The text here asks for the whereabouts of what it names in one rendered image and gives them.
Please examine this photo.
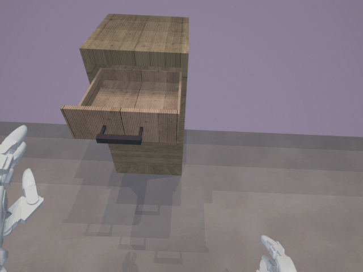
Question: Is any left robot hand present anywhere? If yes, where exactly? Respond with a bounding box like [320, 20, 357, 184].
[0, 125, 44, 248]

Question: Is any drawer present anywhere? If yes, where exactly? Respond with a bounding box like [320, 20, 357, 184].
[60, 68, 182, 143]

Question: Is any handle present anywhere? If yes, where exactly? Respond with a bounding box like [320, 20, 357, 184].
[96, 125, 143, 145]

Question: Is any cabinet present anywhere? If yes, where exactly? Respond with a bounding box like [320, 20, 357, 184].
[79, 14, 189, 176]

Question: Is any right robot hand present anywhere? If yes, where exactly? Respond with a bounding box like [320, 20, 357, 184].
[256, 235, 297, 272]

